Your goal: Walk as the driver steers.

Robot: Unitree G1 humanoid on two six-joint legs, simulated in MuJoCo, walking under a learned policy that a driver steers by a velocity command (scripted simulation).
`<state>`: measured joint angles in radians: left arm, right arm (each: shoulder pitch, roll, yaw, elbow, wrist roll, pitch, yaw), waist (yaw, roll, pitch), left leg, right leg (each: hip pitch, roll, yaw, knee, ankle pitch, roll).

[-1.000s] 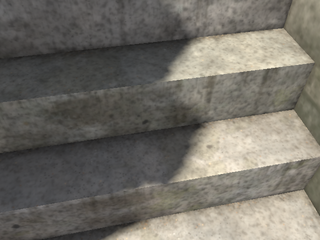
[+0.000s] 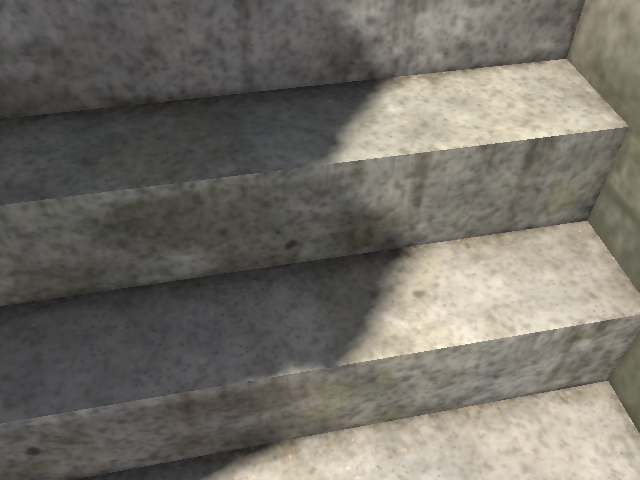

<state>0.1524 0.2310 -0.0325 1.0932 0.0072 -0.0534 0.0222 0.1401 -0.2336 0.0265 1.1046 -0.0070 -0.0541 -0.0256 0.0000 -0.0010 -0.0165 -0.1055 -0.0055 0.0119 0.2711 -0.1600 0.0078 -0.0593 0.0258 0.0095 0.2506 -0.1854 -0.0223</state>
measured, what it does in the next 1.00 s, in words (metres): stands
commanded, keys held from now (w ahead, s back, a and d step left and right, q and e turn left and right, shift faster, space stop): w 1.00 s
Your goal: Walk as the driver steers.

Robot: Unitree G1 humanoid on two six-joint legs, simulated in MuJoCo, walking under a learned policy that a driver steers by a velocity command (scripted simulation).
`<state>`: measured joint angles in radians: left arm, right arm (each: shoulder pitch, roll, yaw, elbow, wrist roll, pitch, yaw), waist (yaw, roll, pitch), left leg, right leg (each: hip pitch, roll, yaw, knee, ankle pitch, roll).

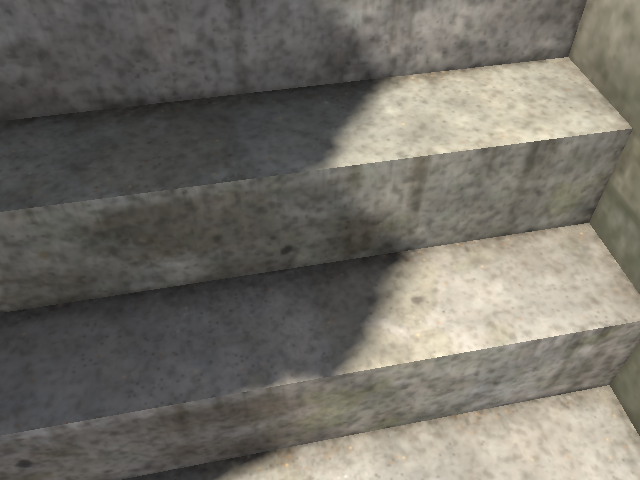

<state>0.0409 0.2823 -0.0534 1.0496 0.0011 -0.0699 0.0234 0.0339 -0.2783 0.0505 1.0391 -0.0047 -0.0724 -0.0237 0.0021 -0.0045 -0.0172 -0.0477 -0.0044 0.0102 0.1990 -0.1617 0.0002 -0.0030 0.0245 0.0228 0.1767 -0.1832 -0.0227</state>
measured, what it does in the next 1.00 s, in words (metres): stands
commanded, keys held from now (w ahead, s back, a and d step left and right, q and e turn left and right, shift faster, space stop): w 1.00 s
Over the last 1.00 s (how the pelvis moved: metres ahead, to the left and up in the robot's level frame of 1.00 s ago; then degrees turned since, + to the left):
0.03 0.00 0.00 0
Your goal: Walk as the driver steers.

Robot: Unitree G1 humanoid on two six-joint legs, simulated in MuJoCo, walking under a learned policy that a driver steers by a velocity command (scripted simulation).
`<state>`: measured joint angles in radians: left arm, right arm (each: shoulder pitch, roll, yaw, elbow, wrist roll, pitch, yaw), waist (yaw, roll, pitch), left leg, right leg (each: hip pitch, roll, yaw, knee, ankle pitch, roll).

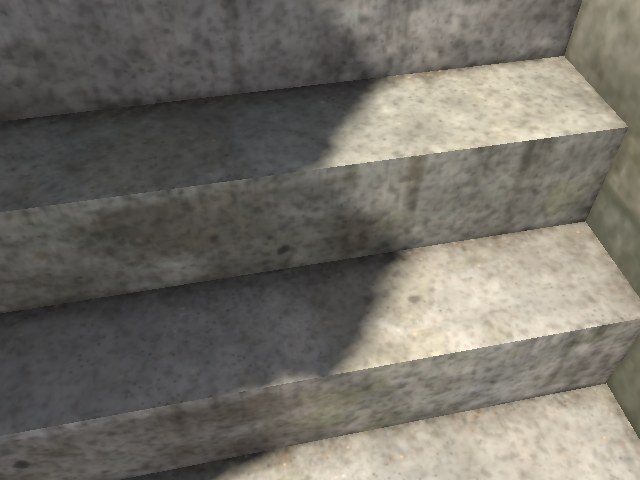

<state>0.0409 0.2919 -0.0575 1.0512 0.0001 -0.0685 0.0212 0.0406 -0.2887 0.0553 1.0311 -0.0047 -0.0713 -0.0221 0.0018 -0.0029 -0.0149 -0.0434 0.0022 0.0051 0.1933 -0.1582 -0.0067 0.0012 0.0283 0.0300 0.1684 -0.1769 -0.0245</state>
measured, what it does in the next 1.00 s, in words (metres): stands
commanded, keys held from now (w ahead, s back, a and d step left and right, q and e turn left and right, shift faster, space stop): w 1.00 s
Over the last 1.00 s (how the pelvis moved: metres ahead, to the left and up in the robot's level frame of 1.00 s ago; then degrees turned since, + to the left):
0.00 0.00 0.00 0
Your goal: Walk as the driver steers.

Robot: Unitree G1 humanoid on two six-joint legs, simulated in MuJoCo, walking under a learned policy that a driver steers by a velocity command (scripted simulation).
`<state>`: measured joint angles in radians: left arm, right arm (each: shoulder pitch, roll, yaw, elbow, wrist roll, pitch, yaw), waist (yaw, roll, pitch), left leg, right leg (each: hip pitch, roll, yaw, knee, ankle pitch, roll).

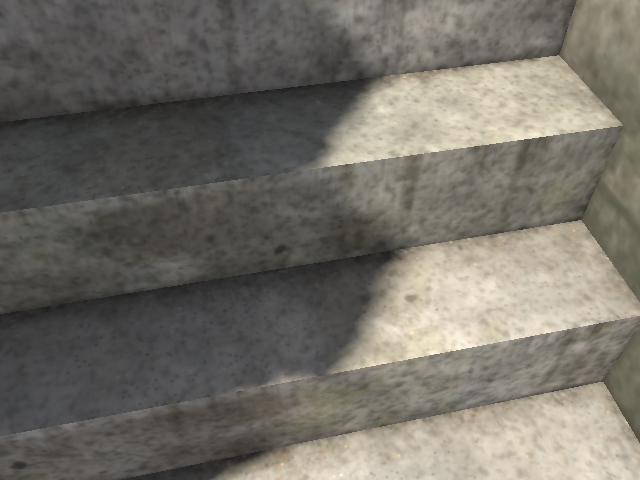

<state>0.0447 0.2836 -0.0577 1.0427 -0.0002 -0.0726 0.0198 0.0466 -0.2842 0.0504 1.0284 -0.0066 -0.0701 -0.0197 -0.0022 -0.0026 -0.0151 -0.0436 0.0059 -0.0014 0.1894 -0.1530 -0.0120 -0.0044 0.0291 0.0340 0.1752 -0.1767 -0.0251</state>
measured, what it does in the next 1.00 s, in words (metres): stands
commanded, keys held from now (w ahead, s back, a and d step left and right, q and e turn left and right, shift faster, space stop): w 1.00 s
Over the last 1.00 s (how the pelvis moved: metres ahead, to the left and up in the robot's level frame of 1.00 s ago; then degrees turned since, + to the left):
0.00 0.00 0.00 0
